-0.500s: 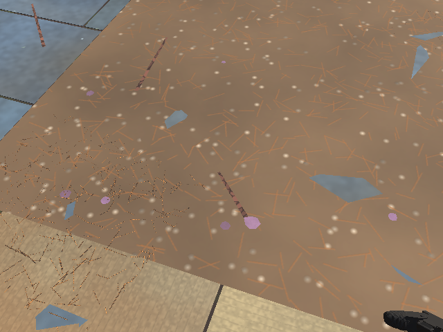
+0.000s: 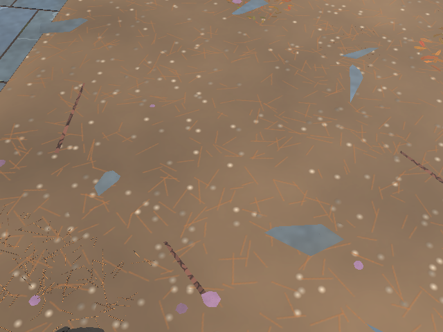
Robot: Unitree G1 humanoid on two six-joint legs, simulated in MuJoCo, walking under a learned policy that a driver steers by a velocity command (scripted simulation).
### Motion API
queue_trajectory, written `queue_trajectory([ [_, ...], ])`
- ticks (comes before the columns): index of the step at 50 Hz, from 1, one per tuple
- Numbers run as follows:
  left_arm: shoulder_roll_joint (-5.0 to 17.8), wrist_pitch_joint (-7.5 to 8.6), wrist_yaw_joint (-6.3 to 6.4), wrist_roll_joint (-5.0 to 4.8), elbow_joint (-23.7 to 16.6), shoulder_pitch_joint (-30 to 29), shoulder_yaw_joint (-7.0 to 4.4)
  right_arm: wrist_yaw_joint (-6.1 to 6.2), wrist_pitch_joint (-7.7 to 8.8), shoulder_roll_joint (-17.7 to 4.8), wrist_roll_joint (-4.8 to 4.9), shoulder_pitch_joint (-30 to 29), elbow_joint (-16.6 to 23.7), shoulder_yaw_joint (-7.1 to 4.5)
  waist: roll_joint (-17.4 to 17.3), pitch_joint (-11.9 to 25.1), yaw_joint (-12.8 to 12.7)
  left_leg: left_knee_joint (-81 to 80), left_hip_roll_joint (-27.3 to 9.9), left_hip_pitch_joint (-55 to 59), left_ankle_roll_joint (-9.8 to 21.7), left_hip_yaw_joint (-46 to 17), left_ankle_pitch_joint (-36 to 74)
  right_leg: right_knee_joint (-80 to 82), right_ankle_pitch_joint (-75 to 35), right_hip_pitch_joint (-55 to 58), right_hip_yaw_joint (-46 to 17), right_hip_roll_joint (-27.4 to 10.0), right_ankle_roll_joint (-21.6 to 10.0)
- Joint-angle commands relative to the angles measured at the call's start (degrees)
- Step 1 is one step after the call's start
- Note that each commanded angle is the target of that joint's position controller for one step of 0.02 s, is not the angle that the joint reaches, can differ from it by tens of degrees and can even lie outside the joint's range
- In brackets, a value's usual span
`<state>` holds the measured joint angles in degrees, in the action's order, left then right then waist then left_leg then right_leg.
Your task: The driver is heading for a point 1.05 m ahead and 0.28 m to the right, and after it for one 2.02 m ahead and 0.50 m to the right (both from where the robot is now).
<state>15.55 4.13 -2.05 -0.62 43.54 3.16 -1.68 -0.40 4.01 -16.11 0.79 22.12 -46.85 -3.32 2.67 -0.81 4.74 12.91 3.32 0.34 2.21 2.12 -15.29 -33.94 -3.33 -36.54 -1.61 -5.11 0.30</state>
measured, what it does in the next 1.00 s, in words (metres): walks ahead: right foot, then left foot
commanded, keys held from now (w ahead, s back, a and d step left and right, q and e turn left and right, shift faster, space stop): w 0.56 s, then w+e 0.44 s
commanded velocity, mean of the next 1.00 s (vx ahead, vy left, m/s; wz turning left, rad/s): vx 0.50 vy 0.00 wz -0.14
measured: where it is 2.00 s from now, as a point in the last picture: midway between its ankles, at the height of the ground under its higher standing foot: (273, 166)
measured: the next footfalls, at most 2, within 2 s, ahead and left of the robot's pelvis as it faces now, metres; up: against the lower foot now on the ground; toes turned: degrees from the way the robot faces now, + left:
right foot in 0.10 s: +0.24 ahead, -0.14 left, +0.00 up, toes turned -2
left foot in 0.66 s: +0.54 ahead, +0.10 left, +0.00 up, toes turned +0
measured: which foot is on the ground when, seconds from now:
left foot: down 0.00-0.12, up 0.14-0.64, down 0.66-1.00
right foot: up 0.00-0.08, down 0.10-0.66, up 0.68-1.00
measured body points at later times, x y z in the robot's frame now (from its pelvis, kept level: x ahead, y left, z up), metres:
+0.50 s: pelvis +0.27 -0.05 +0.00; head +0.30 -0.05 +0.45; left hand +0.29 +0.23 -0.12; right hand +0.46 -0.29 -0.09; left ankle +0.46 +0.13 -0.69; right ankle +0.20 -0.13 -0.74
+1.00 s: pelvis +0.54 +0.00 +0.00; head +0.56 +0.00 +0.45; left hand +0.74 +0.24 -0.11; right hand +0.53 -0.28 -0.13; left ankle +0.50 +0.10 -0.74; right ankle +0.67 -0.19 -0.68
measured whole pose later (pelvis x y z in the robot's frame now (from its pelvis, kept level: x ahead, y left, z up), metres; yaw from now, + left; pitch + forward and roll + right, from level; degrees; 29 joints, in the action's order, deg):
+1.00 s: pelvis +0.54 +0.00 +0.00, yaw -11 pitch +0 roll +2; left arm 16.7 1.4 -0.7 -1.3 46.1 9.3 -4.2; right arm 0.2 5.4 -15.0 -0.9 17.3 -51.3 -4.0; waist 2.4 -1.6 3.2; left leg 12.9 1.7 -0.6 2.0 11.9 -12.8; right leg -47.9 1.0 -39.4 -3.3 -6.9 -0.3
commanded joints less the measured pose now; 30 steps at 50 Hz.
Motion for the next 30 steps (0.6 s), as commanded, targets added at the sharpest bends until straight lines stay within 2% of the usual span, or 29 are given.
queue_trajectory([
  [1, 4.8, 1.23, -0.84, -0.18, -5.6, -6.3, -0.99, 0.6, -0.07, -10.3, 0.47, 0.9, 1.3, -2.68, -6.3, -3.1, -1.1, -1.4, -17.8, 0.5, 8.4, -8.0, 18.6, 3.5, 2.5, 0.2, 0.2, 0.9, -1.9],
  [3, 6.1, 1.43, -1.01, -0.06, -5.1, -3.5, -1.53, 0.88, -0.69, -10.9, 0.47, 0.3, 0.7, -2.91, -7.4, -1.3, -3.0, 2.7, -18.1, 3.0, 7.2, -7.8, 27.2, 4.9, 6.8, 5.2, 1.6, 2.4, -3.4],
  [4, 7.4, 1.48, -0.79, 0.12, -3.8, 1.4, -2.34, 1.03, -1.04, -11.1, 0.47, -0.8, 0.8, -2.87, -7.5, 1.8, -6.0, 8.7, -16.5, 2.6, 6.0, -6.2, 36.3, 6.3, 7.2, 12.7, 3.6, 4.3, -4.7],
  [5, 10.2, 1.42, -0.26, 0.28, -1.1, 10.2, -3.77, 1.23, -1.31, -9.6, 0.08, -0.6, 0.9, -2.21, -6.4, 7.7, -9.8, 19.5, -13.4, -1.3, 4.3, -3.8, 38.6, 5.7, 5.7, 25.8, 3.5, 4.2, -6.6],
  [6, 14.7, 1.11, 0.38, 0.73, 0.6, 20.3, -4.88, 1.49, -1.24, -6.4, -1.5, 0.6, 2.4, -0.78, 1.7, 16.8, -12.5, 38.6, -9.3, -13.4, 2.0, -0.9, 20.4, 3.8, 2.9, 43.1, -10.0, -7.3, -10.3],
  [7, 17.3, 0.9, -0.07, 0.65, 1.5, 21.3, -5.26, 0.81, 0.06, -0.4, -0.65, 8.1, 2.8, 0.79, 16.6, 22.6, -8.0, 55.5, 0.8, -35.3, -1.1, -4.2, -17.2, 12.1, 17.9, 58.9, -37.6, -17.2, -19.2],
  [8, 11.5, 0.91, -0.1, -0.35, 0.7, 20.0, -3.82, 0.47, 1.12, -7.0, 0.43, 3.5, 2.1, -0.52, 8.9, 18.8, -10.8, 61.0, -2.4, -41.7, -0.6, -10.1, -18.1, 16.0, 26.4, 56.6, -38.4, -15.8, -17.2],
  [9, 9.6, 0.96, 0.13, -0.23, 0.2, 16.3, -3.16, 0.19, 1.74, -9.1, 1.52, -2.3, 3.8, -1.19, 5.7, 10.9, -10.4, 60.6, -5.1, -44.7, 0.2, -8.5, -12.6, 17.0, 24.8, 49.3, -29.9, -14.0, -14.8],
  [10, 8.9, 0.95, 0.18, 0.29, -0.3, 12.7, -2.88, 0.51, 1.91, -8.3, 1.14, -5.1, 4.3, -1.01, 0.9, 6.8, -8.7, 57.9, -7.9, -42.7, 0.1, -7.0, -7.4, 18.2, 19.0, 41.5, -24.2, -12.0, -13.7],
  [11, 7.4, 1.02, 0.1, 0.77, -0.6, 10.3, -2.51, 0.71, 1.71, -7.9, 0.21, -6.4, 4.4, -1.25, 0.1, 3.7, -7.2, 54.7, -9.5, -40.7, -0.3, -6.6, -4.2, 19.8, 13.3, 35.4, -19.9, -10.1, -13.5],
  [12, 6.4, 1.24, 0.1, 1.44, -0.7, 9.2, -2.18, 0.65, 1.19, -7.1, 0.03, -5.1, 4.1, -1.32, 1.7, 3.5, -5.4, 53.2, -10.8, -37.1, -0.5, -7.0, -2.0, 21.2, 9.8, 31.7, -17.2, -8.8, -13.3],
  [14, 6.4, 1.86, 0.06, 1.03, 0.0, 9.2, -2.28, 0.76, 0.09, -5.1, -0.06, -3.5, 3.5, -1.04, 2.1, 3.2, -4.1, 50.4, -11.3, -34.6, -1.3, -6.5, -0.5, 23.9, 6.0, 28.2, -13.5, -7.9, -14.1],
  [16, 7.7, 2.13, 0.47, 0.77, 1.0, 10.0, -2.67, 0.97, -0.49, -4.5, -0.47, -6.3, 4.4, -0.88, 1.2, 1.2, -4.1, 46.2, -11.8, -37.1, -2.5, -6.0, 3.2, 26.0, 3.3, 27.0, -10.6, -7.8, -14.7],
  [18, 8.5, 1.88, 1.03, 0.71, 1.9, 11.4, -2.89, 0.94, -0.42, -4.1, -0.7, -10.1, 5.4, -0.73, 0.3, 0.0, -5.0, 39.9, -11.9, -39.5, -3.3, -5.8, 9.3, 26.9, 1.4, 28.0, -8.0, -7.1, -14.2],
  [22, 9.4, 1.28, 1.67, 0.13, 3.6, 14.5, -3.0, 0.09, 0.41, -2.5, -0.45, -17.5, 6.9, 0.0, 0.3, -1.6, -7.7, 26.0, -9.9, -37.1, -3.2, -3.7, 20.1, 27.3, 1.3, 29.1, -3.0, -4.9, -11.9],
  [26, 10.1, 0.23, 1.84, -0.3, 6.0, 18.8, -3.22, -1.13, 0.99, -2.6, 0.16, -24.0, 9.0, 0.28, 0.3, -3.4, -9.9, 19.3, -8.3, -37.6, -2.4, -3.0, 19.9, 25.3, 1.7, 35.1, -3.2, -7.4, -11.8],
  [28, 10.6, -0.44, 2.09, -0.5, 6.8, 19.3, -3.48, -1.79, 1.29, -3.2, 0.23, -25.2, 9.9, 0.18, 0.8, -3.6, -9.5, 17.2, -7.9, -38.0, -1.0, -3.3, 16.4, 23.0, -1.0, 38.9, -3.8, -9.2, -11.2],
  [30, 11.1, -1.0, 2.36, -0.72, 7.2, 19.0, -3.75, -2.03, 1.64, -4.6, 0.06, -23.2, 9.7, -0.35, 1.6, -2.4, -7.5, 15.4, -6.6, -33.1, 0.3, -3.0, 12.2, 19.2, -7.1, 40.3, -5.3, -9.9, -10.2],
])
Keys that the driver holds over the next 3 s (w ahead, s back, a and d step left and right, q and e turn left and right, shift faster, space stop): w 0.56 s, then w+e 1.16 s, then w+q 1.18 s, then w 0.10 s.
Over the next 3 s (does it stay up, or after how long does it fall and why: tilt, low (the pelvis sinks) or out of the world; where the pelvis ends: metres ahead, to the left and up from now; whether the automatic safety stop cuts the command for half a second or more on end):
stays up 1.54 -0.42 0.00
